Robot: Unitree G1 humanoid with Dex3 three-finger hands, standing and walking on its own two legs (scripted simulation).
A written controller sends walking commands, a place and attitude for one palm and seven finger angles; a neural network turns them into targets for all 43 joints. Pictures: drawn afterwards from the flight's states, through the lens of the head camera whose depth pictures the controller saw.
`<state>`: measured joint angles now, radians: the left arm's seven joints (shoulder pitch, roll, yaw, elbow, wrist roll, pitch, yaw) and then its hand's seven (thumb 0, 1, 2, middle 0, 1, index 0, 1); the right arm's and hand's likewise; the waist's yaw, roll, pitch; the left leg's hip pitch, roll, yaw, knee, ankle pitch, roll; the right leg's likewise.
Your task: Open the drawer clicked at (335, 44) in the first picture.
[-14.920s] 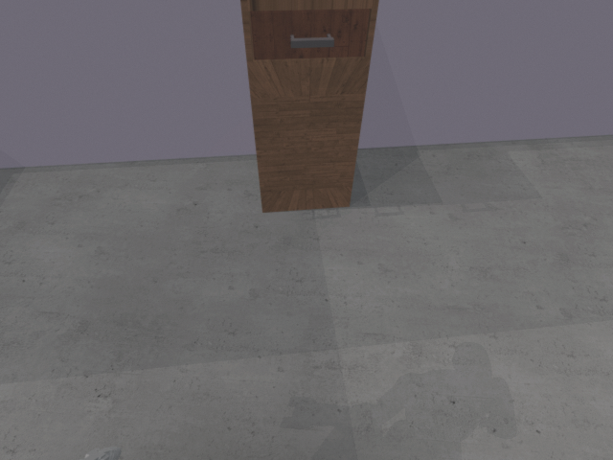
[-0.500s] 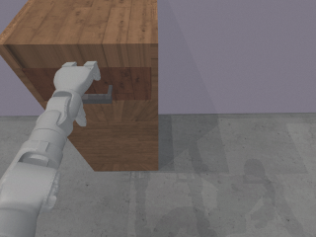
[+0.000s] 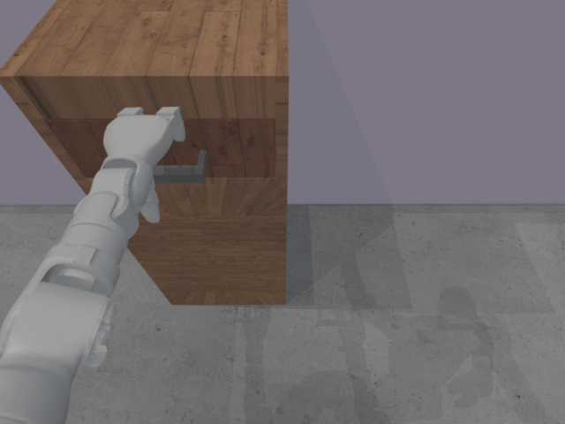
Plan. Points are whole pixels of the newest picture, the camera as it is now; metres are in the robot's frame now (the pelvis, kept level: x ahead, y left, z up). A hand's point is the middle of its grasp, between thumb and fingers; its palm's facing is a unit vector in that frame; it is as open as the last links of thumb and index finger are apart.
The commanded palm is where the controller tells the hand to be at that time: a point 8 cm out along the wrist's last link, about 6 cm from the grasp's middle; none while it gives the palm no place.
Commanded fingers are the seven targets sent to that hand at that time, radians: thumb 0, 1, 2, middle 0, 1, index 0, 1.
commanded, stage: lower the fingers behind the handle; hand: left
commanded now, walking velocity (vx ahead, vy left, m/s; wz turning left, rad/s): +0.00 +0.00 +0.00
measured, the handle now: (167, 165) +0.53 +0.19 +0.03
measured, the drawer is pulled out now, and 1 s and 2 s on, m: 0.00 0.00 0.00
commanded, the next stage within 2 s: close the thumb around the handle in 1.52 s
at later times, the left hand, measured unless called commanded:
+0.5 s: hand (156, 167) +0.48 +0.18 +0.07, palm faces -0.02 -0.01 -1.00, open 13.8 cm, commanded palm +0.48 +0.18 +0.10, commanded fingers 0.00 -0.50 0.30 -0.30 -1.20 -0.30 -1.20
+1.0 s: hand (163, 192) +0.48 +0.19 +0.01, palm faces -0.01 -0.03 -1.00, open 13.8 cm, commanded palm +0.47 +0.18 +0.07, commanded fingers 0.00 -0.50 0.30 -0.30 -1.20 -0.30 -1.20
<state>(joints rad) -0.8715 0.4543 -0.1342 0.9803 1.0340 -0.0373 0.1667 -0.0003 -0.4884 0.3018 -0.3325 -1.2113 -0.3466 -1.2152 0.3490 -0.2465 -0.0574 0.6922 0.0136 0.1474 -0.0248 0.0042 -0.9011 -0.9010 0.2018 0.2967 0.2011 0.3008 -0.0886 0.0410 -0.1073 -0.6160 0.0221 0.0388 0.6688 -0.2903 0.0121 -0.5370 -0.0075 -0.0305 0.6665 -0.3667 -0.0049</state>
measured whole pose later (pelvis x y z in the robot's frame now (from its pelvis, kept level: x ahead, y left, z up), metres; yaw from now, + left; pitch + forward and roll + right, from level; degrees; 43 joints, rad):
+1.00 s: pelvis -0.03 +0.01 -0.03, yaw -1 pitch +20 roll -2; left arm -0.90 0.48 -0.08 1.09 1.10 -0.05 0.34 0.00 -0.49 0.30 -0.33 -1.21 -0.32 -1.24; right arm 0.40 -0.24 -0.05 0.72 -0.01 0.11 -0.02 0.00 -0.90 -0.90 0.20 0.30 0.20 0.30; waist -0.14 0.04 -0.13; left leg -0.89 0.04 0.03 0.87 -0.33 0.02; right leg -0.80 0.01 -0.03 0.85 -0.40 0.00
